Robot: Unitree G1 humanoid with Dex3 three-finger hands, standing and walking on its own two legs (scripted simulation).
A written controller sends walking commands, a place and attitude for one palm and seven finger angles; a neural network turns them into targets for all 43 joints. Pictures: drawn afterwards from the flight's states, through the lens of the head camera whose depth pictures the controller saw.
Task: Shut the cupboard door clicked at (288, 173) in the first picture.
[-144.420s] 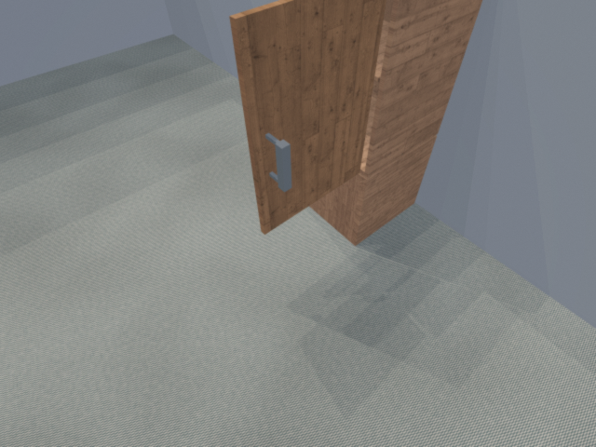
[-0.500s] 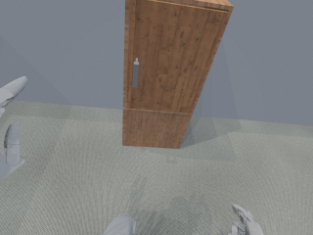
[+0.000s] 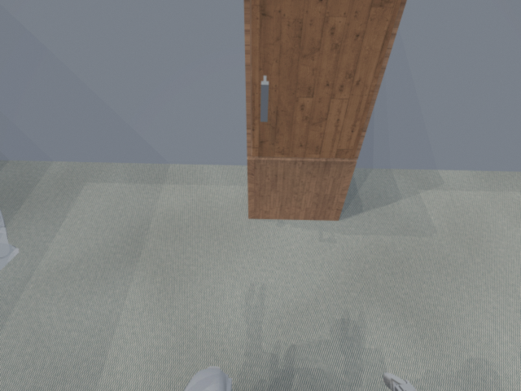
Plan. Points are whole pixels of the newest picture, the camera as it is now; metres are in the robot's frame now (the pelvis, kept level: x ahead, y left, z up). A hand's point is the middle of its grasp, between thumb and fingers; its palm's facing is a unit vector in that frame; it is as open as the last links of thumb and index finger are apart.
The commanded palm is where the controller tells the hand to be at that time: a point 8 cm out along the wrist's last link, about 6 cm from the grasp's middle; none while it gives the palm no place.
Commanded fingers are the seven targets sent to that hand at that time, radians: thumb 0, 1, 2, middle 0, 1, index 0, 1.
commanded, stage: stop stepping back and stand still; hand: left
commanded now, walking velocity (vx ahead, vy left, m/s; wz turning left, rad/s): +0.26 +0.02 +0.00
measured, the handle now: (264, 98) +0.99 +0.07 -0.06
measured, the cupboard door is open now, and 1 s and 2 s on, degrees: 0 0 0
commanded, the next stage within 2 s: let the arm hang, fingers relaxed in 0.86 s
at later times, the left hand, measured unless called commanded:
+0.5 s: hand (34, 211) +0.25 +0.28 +0.21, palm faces +0.40 -0.68 -0.61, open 7.4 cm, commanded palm +0.19 +0.32 +0.19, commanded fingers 0.00 0.90 0.90 -0.20 -0.30 -0.20 -0.30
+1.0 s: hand (66, 211) +0.29 +0.29 +0.16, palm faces +0.30 -0.76 -0.57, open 7.4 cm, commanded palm none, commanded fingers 0.00 0.90 0.90 -0.20 -0.30 -0.20 -0.30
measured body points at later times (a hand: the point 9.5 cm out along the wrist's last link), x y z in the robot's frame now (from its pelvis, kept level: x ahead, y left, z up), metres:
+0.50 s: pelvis +0.05 +0.02 +0.01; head +0.07 +0.01 +0.45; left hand +0.22 +0.31 +0.24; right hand +0.21 -0.19 -0.09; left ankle +0.06 +0.15 -0.72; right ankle +0.06 -0.08 -0.72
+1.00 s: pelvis +0.07 +0.03 +0.01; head +0.10 +0.02 +0.46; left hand +0.27 +0.33 +0.19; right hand +0.26 -0.21 -0.06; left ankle +0.07 +0.14 -0.72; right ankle +0.06 -0.08 -0.72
